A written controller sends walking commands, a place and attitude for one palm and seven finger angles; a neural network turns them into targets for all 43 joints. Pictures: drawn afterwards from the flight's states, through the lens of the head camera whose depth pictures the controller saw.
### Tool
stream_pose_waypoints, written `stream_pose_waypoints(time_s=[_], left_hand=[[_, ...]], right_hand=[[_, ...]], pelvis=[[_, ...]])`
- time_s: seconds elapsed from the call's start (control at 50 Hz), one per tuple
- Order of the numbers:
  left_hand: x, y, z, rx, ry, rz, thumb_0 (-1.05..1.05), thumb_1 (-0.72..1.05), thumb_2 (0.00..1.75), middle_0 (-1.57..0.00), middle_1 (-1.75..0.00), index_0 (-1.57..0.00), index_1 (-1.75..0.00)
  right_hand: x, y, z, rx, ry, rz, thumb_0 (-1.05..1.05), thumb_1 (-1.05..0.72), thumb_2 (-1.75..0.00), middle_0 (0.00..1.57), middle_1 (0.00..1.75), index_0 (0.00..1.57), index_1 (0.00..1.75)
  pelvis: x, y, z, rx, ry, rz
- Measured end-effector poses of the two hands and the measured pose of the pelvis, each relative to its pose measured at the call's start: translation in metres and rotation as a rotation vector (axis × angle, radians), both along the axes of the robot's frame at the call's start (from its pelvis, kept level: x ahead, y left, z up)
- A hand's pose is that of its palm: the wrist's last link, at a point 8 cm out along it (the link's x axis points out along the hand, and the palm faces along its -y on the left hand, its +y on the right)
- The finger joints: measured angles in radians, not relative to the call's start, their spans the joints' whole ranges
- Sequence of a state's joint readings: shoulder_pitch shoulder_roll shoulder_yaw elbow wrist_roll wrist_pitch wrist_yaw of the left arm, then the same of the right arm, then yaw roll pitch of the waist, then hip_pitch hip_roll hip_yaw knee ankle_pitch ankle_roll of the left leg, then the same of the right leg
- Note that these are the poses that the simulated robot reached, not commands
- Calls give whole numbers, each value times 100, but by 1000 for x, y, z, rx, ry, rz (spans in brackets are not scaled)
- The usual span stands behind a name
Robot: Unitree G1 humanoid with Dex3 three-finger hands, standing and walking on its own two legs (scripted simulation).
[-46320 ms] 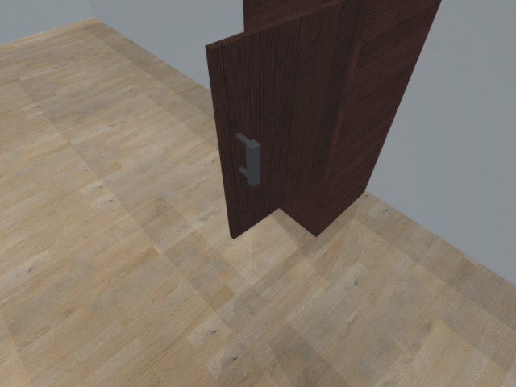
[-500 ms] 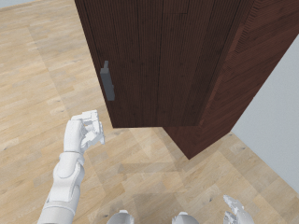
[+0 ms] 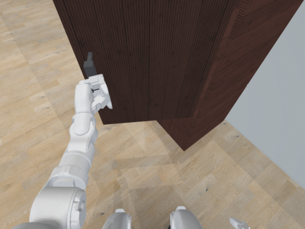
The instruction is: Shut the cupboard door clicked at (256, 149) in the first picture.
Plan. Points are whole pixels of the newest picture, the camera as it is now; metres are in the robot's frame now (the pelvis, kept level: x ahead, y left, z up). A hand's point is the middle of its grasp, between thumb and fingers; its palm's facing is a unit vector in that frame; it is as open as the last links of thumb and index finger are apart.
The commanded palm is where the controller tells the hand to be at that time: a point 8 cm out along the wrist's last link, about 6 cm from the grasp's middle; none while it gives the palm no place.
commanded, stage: bring the fist close to the handle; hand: left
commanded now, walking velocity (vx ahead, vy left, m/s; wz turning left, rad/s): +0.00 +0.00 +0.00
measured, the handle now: (94, 74) +0.53 +0.16 +0.07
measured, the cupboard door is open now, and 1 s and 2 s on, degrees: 59 52 39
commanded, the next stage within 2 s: push the door shut along its arc in 0.34 s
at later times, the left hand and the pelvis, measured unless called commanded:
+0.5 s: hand (108, 97) +0.44 +0.11 +0.07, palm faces +0.07 -1.00 -0.02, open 3.1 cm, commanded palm +0.42 +0.16 +0.07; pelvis +0.00 +0.00 +0.00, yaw +0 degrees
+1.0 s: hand (113, 80) +0.51 +0.10 +0.07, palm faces -0.06 -1.00 -0.04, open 3.1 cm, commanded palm +0.50 +0.15 +0.07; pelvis +0.00 +0.00 -0.01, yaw +0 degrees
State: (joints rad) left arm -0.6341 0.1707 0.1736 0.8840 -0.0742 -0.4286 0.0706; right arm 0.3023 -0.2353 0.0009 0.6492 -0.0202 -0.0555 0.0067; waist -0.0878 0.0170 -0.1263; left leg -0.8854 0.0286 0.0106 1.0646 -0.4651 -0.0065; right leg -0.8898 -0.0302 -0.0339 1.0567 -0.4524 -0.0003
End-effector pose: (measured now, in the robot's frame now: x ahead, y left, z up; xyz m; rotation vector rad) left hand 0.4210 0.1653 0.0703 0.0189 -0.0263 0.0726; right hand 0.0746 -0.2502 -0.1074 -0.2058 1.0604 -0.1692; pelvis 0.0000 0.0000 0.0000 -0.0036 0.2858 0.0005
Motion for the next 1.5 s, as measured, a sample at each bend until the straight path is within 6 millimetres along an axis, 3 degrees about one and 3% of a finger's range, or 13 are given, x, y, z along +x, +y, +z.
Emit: stream_pose_waypoints(time_s=[0.14,0.24,0.54,0.68,0.86,1.12,1.5], left_hand=[[4,-1,-3,-2,1,2,1,90,90,-130,-150,-130,-150],[-2,3,-8,-3,10,17,2,90,90,-130,-150,-130,-150],[0,-3,-3,11,-2,-16,2,90,90,-130,-150,-130,-150],[22,-9,-2,28,2,-54,2,90,90,-130,-150,-130,-150],[49,-4,-1,35,25,-89,2,90,90,-130,-150,-130,-150],[86,-11,-1,20,45,-167,2,90,90,-130,-150,-130,-150],[134,-26,3,15,69,-272,2,90,90,-130,-150,-130,-150]], right_hand=[[-30,-5,-3,11,88,-46,1,-90,-89,20,30,20,30],[-38,-7,-1,6,117,-60,1,-90,-89,20,30,20,30],[-7,-7,3,-2,40,-21,1,-90,-89,20,30,20,30],[-5,-7,-2,-14,36,-19,1,-90,-89,20,30,20,30],[-38,-10,-12,-14,131,-55,1,-90,-89,20,30,20,30],[-93,-13,-13,-37,264,-131,1,-90,-89,20,30,20,30],[-120,3,-14,-31,327,-181,1,-90,-89,20,30,20,30]], pelvis=[[3,-1,2,6,12,-17],[4,-1,4,7,8,-18],[2,-1,4,3,3,-6],[-1,-1,-2,0,23,1],[-2,-1,-9,-2,60,1],[-4,0,-17,-13,108,-6],[-4,7,-29,-33,174,-18]])
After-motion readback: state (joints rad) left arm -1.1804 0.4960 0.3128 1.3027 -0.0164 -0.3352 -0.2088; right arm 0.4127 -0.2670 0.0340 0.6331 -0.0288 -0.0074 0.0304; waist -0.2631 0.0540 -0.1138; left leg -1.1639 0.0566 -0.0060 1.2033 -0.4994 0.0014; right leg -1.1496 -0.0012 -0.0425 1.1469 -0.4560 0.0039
